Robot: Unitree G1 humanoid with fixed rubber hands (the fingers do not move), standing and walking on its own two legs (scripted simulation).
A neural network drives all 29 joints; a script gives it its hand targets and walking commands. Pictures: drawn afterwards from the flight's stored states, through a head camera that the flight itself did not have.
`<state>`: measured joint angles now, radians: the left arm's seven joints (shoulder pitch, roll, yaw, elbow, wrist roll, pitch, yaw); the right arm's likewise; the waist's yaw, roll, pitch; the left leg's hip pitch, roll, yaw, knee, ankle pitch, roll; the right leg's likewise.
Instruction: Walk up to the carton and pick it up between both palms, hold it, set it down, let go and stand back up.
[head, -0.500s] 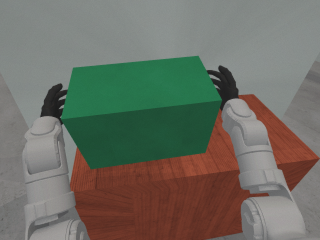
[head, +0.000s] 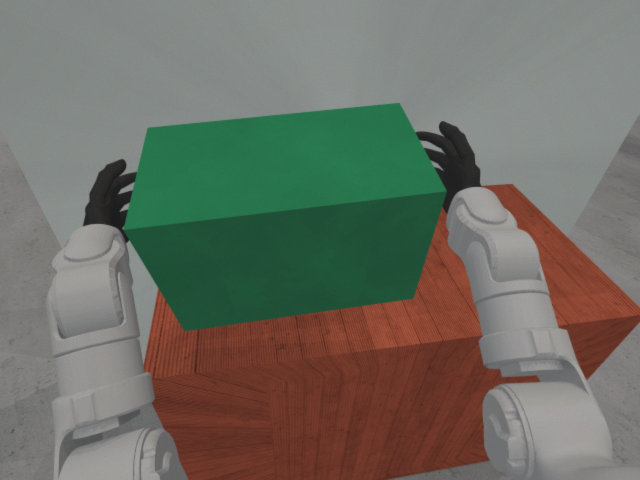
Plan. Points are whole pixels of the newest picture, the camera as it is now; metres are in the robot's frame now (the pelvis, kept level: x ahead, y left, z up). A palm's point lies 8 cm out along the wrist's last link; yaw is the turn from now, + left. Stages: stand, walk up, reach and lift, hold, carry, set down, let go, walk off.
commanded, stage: hold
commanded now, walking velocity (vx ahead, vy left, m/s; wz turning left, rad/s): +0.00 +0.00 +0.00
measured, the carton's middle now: (289, 219) +0.41 +0.02 +0.17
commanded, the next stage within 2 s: none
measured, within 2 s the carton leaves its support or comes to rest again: neither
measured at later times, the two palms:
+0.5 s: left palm (111, 225) +0.36 +0.21 +0.21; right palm (464, 193) +0.37 -0.19 +0.23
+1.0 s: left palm (112, 222) +0.36 +0.21 +0.21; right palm (465, 195) +0.37 -0.19 +0.23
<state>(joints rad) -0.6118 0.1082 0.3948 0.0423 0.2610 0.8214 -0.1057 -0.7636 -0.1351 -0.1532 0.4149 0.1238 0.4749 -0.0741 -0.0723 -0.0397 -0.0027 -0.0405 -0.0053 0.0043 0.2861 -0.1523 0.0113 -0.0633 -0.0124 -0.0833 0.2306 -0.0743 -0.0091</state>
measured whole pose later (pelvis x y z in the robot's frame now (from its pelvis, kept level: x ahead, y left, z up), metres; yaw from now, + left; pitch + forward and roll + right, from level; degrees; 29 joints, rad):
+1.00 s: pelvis +0.01 +0.01 +0.00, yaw +0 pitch -6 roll -1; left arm -0.60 0.11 0.38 0.02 0.26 0.84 -0.12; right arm -0.74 -0.16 -0.12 0.37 0.17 0.51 -0.10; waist -0.09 -0.01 0.00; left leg -0.03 -0.01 0.01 0.30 -0.17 0.02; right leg -0.04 -0.01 -0.08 0.23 -0.08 0.00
